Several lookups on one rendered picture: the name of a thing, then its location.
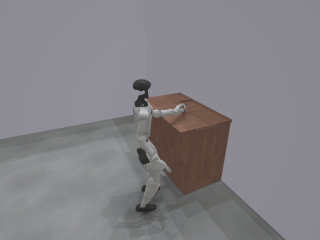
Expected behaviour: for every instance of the left robot shin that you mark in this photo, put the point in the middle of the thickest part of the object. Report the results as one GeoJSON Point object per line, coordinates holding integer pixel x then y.
{"type": "Point", "coordinates": [148, 176]}

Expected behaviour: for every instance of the robot left forearm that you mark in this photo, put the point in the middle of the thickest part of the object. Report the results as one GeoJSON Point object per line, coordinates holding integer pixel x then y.
{"type": "Point", "coordinates": [169, 112]}

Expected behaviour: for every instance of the robot left hand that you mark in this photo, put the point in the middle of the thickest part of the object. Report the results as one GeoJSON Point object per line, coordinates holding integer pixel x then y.
{"type": "Point", "coordinates": [179, 108]}

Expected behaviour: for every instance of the left robot upper arm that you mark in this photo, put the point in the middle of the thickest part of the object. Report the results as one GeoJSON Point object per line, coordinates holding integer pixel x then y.
{"type": "Point", "coordinates": [155, 113]}

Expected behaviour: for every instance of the right robot upper arm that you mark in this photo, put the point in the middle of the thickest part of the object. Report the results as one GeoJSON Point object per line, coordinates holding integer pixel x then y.
{"type": "Point", "coordinates": [143, 116]}

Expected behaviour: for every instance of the left robot thigh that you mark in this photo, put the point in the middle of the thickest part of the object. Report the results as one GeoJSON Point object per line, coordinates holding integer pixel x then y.
{"type": "Point", "coordinates": [153, 147]}

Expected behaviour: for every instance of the robot right forearm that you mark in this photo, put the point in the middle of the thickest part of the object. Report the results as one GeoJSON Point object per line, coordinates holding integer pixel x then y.
{"type": "Point", "coordinates": [148, 149]}

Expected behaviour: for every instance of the robot right hand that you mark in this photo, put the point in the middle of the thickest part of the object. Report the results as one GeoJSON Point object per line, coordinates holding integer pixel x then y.
{"type": "Point", "coordinates": [160, 165]}

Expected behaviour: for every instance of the counter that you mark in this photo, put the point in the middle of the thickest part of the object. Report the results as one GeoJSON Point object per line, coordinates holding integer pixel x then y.
{"type": "Point", "coordinates": [192, 143]}

